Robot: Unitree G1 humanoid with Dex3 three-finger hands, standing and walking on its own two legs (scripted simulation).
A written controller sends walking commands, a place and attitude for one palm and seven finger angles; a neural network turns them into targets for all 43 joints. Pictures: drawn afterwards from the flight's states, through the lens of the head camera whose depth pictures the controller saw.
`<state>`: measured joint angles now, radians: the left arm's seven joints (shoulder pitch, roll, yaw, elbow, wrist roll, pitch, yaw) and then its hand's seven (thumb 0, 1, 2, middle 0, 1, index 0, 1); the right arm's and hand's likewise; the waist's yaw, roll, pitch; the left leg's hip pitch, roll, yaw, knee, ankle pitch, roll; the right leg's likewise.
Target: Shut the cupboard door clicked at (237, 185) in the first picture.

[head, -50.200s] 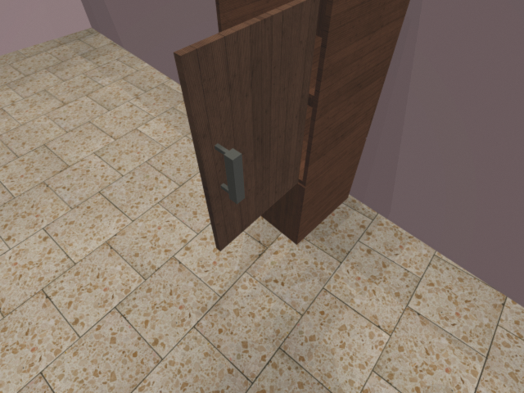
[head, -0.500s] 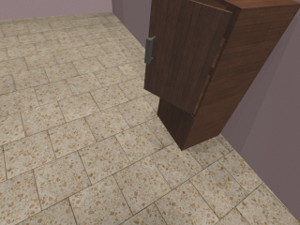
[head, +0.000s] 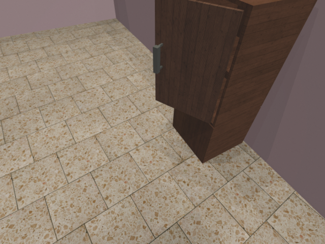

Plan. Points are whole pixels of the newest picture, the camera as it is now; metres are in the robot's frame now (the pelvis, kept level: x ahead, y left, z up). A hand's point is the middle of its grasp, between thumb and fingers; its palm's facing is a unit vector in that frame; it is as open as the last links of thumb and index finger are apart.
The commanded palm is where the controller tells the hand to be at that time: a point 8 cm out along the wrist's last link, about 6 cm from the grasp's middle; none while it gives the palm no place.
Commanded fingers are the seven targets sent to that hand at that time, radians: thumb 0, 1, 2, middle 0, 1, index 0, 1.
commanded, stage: let the arm hang, fingers relaxed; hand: left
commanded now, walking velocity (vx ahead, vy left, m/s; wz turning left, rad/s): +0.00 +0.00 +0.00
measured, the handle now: (158, 58) +0.96 +0.07 -0.03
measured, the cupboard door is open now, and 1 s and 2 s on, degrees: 28 28 28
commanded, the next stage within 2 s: look to check the result in 0.28 s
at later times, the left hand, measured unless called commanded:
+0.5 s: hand out of the picture -0.03 +0.16 -0.18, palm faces +0.02 -0.99 -0.17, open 7.4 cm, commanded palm none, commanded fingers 0.00 0.90 0.90 -0.20 -0.30 -0.20 -0.30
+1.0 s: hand out of the picture -0.01 +0.16 -0.18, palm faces +0.02 -0.99 -0.16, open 7.4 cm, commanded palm none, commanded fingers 0.00 0.90 0.90 -0.20 -0.30 -0.20 -0.30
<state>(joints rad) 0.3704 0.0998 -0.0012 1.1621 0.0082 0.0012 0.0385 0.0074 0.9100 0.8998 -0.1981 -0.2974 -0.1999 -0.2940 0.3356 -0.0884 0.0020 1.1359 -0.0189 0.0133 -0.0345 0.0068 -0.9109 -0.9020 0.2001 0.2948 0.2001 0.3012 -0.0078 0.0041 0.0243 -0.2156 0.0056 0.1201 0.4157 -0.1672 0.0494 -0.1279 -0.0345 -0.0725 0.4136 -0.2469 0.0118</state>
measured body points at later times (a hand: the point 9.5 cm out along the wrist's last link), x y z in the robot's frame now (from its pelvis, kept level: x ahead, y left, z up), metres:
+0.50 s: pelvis +0.01 +0.00 +0.00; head +0.01 +0.01 +0.45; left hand -0.03 +0.21 -0.16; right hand -0.04 -0.20 -0.16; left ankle +0.04 +0.09 -0.74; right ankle -0.01 -0.13 -0.74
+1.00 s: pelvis +0.02 +0.01 +0.00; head +0.02 +0.01 +0.45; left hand -0.01 +0.21 -0.16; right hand -0.01 -0.21 -0.16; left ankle +0.04 +0.09 -0.74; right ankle -0.01 -0.13 -0.74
